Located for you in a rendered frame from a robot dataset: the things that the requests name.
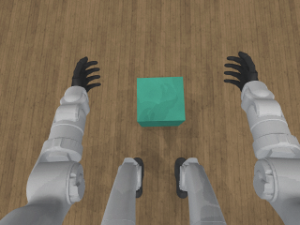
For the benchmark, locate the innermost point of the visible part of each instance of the robot right hand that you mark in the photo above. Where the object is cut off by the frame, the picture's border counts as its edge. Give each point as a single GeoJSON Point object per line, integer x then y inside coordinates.
{"type": "Point", "coordinates": [247, 70]}

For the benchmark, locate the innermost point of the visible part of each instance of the carton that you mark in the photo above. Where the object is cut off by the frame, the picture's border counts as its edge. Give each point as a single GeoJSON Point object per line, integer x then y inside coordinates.
{"type": "Point", "coordinates": [160, 102]}

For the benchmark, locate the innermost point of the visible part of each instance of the robot left forearm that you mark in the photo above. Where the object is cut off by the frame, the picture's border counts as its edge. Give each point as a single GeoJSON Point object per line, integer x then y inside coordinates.
{"type": "Point", "coordinates": [66, 136]}

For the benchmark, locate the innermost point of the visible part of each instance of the robot thigh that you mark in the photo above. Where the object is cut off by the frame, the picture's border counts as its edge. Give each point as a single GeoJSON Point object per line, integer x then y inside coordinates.
{"type": "Point", "coordinates": [121, 206]}
{"type": "Point", "coordinates": [203, 204]}

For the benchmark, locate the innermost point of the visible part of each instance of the robot left upper arm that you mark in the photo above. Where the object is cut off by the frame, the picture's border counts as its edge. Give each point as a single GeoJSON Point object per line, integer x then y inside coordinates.
{"type": "Point", "coordinates": [53, 187]}

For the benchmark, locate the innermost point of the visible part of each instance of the robot left thigh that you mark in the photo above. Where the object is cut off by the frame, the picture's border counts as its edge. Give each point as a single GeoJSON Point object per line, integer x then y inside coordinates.
{"type": "Point", "coordinates": [121, 206]}

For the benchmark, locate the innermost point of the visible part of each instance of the robot right forearm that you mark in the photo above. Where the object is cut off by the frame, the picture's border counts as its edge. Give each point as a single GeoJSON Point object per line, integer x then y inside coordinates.
{"type": "Point", "coordinates": [271, 135]}

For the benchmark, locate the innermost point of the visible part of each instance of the robot right thigh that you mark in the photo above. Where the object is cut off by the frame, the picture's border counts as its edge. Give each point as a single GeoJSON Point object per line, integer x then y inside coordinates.
{"type": "Point", "coordinates": [203, 204]}

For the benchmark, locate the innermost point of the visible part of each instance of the robot right upper arm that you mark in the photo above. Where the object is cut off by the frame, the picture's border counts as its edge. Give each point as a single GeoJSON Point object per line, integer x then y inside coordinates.
{"type": "Point", "coordinates": [277, 180]}

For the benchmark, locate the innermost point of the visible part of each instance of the robot left hand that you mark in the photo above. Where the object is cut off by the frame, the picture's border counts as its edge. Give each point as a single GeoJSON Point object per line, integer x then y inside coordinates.
{"type": "Point", "coordinates": [80, 74]}

